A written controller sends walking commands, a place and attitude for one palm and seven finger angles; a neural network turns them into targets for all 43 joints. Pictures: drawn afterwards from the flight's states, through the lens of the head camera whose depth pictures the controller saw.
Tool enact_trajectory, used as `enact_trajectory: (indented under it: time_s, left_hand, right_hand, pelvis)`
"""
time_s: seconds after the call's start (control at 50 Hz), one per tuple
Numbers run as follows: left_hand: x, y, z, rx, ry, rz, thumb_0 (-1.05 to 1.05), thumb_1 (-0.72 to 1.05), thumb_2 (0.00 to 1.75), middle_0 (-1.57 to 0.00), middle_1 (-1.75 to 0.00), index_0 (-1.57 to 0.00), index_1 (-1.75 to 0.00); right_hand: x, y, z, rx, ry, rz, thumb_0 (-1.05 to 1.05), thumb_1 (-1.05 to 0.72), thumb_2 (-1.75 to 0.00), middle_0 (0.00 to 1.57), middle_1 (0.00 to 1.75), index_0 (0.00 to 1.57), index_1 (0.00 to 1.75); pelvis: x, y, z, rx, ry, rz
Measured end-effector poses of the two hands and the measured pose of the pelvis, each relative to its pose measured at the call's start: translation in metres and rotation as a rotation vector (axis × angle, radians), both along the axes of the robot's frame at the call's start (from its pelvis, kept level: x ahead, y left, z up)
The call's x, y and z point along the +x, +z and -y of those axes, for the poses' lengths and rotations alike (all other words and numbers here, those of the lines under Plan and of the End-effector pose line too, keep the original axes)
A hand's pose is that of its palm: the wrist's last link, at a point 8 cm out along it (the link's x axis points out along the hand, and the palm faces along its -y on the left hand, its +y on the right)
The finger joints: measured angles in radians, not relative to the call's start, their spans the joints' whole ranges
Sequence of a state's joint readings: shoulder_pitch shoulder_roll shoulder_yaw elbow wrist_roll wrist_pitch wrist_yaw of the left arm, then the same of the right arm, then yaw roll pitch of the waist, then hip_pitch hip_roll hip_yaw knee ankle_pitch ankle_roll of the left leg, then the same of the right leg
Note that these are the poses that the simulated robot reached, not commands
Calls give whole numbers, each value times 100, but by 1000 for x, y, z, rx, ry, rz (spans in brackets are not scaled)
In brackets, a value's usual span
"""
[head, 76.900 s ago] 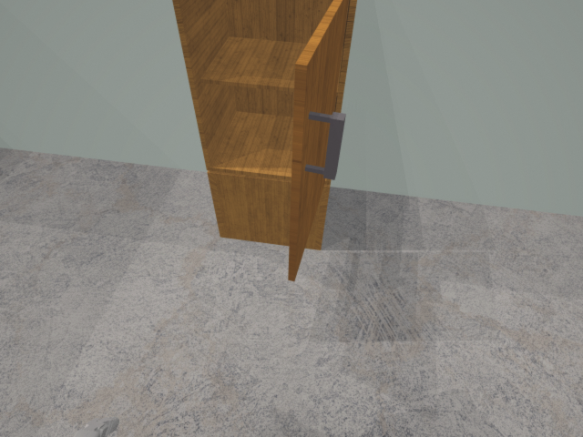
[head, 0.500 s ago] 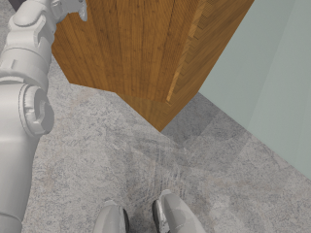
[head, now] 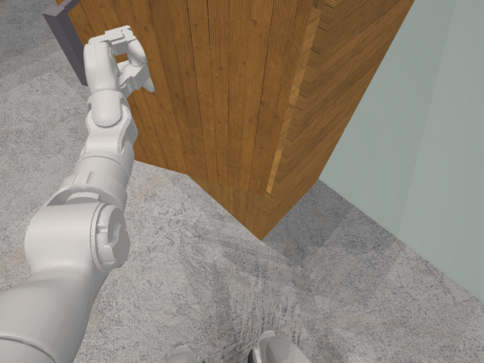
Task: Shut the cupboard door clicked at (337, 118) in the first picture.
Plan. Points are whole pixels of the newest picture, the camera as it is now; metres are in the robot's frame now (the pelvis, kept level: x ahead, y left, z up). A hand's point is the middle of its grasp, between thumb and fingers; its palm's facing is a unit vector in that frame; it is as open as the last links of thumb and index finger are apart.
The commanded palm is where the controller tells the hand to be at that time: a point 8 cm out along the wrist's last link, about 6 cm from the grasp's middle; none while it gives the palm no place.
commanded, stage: pull the fist back off the door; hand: left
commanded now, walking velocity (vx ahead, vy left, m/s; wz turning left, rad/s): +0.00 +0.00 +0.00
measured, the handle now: (81, 43) +0.66 +0.19 +0.12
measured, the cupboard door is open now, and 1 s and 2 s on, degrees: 27 27 27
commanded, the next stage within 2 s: draw the hand back to the body in 0.32 s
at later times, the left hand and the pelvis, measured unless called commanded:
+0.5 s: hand (157, 98) +0.50 +0.06 +0.12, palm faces +0.08 -1.00 +0.01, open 3.1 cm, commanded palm +0.46 +0.12 +0.12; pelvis -0.01 +0.00 +0.01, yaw +1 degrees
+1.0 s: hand (65, 187) +0.34 +0.15 +0.17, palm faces +0.06 -1.00 -0.08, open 3.1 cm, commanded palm +0.30 +0.21 +0.17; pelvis -0.02 +0.01 +0.04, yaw +1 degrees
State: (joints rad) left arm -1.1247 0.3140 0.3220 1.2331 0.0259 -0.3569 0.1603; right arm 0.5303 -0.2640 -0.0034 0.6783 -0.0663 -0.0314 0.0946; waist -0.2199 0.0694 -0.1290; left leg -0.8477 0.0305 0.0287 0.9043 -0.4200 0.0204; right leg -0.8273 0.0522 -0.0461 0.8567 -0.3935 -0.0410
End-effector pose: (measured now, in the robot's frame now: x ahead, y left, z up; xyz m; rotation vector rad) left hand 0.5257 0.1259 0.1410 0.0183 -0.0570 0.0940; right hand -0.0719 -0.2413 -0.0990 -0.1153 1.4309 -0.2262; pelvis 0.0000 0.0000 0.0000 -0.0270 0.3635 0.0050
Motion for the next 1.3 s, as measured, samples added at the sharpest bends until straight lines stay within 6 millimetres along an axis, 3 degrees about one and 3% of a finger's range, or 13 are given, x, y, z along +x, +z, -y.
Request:
enact_trajectory:
  time_s: [0.08, 0.2, 0.34, 0.48, 0.58, 0.66, 0.74, 0.8, 0.9, 1.0, 1.08, 1.18, 1.3]
  left_hand:
    - [-14, -10, -2, 47, -36, -68, 2, 90, 90, -130, -150, -130, -150]
    - [-43, -38, -2, -44, -21, -130, 2, 90, 90, -130, -150, -130, -150]
    - [-53, -19, 10, 34, -48, 32, 2, 90, 90, -130, -150, -130, -150]
    - [-47, -17, 15, -4, -24, -101, 2, 89, 89, -130, -150, -130, -150]
    - [-58, -8, -2, -44, 18, -25, 2, 89, 89, -130, -150, -130, -150]
    - [-84, -1, -30, 41, 22, 39, 2, 89, 89, -130, -150, -130, -150]
    - [-122, -3, -58, 24, 22, -7, 2, 90, 89, -130, -150, -130, -150]
    - [-150, -1, -70, -11, 16, -23, 2, 90, 90, -130, -150, -130, -150]
    - [-186, 20, -73, 12, -27, 55, 2, 90, 90, -130, -150, -130, -150]
    - [-212, 31, -77, 66, -39, 54, 2, 90, 90, -126, -145, -125, -144]
    - [-237, 33, -94, 133, 5, 41, 2, 89, 89, -118, -136, -118, -136]
    - [-273, 35, -125, 184, 97, 21, 2, 89, 89, -106, -124, -106, -123]
    - [-309, 50, -153, 250, 196, 27, 2, 89, 89, -91, -106, -90, -106]
  right_hand:
    - [23, 1, 15, -24, 21, 41, 0, -90, -90, 20, 30, 20, 30]
    - [64, 5, 27, -60, 72, 137, 0, -90, -90, 20, 30, 20, 30]
    - [98, -7, 24, -56, 102, 232, 0, -90, -90, 20, 30, 20, 30]
    - [93, -12, 8, -12, 69, 235, 0, -90, -90, 20, 30, 20, 30]
    - [79, -8, 2, 8, 44, 225, 0, -90, -90, 20, 30, 20, 30]
    - [73, -4, 4, 19, 21, 230, 0, -90, -90, 20, 30, 20, 30]
    - [84, 3, 10, 8, 18, 263, 1, -90, -90, 20, 30, 20, 30]
    - [107, 13, 15, -27, 45, 328, 1, -90, -90, 20, 30, 20, 30]
    - [162, 34, 16, -76, 113, 514, 1, -90, -90, 20, 30, 20, 30]
    - [212, 59, -1, -65, 155, 692, 1, -90, -90, 19, 30, 20, 30]
    - [237, 80, -21, -39, 165, 774, 1, -90, -90, 19, 30, 20, 30]
    - [250, 89, -44, -6, 216, 789, 1, -90, -90, 20, 30, 20, 30]
    - [249, 79, -61, 25, 272, 740, 1, -90, -90, 20, 30, 20, 30]
  pelvis:
    - [2, 3, 1, 2, 10, 28]
    - [1, 8, 0, 5, 18, 63]
    - [-4, 1, 0, 12, 25, 73]
    - [-6, 5, 0, 19, 16, 82]
    - [-3, 11, 2, 27, -13, 102]
    - [0, 16, 3, 29, -27, 137]
    - [1, 24, 3, 23, -19, 196]
    - [-2, 29, 2, 17, -1, 242]
    - [-10, 32, -3, 13, 21, 299]
    - [-16, 36, -8, 22, 19, 346]
    - [-17, 42, -9, 26, 13, 379]
    - [-15, 48, -13, 22, 21, 416]
    - [-11, 53, -21, 22, 33, 441]
